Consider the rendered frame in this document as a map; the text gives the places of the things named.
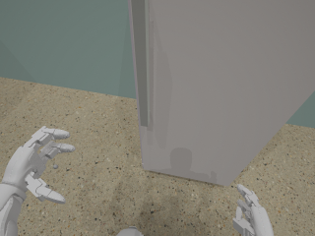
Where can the left robot shin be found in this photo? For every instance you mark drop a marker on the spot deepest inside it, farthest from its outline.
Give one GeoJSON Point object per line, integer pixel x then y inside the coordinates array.
{"type": "Point", "coordinates": [132, 227]}

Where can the robot left forearm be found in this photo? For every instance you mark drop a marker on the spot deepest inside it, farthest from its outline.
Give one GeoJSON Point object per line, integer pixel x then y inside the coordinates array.
{"type": "Point", "coordinates": [11, 199]}

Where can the robot left hand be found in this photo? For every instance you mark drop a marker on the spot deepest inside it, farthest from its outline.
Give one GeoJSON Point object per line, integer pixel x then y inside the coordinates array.
{"type": "Point", "coordinates": [25, 159]}

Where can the fridge door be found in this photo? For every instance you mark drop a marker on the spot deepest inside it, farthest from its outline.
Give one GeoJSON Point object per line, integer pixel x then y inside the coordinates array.
{"type": "Point", "coordinates": [224, 77]}

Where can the robot right hand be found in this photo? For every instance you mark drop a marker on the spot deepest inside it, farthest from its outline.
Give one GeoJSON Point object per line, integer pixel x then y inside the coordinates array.
{"type": "Point", "coordinates": [257, 221]}

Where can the handle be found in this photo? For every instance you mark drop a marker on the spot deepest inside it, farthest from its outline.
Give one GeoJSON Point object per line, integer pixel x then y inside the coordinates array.
{"type": "Point", "coordinates": [140, 18]}

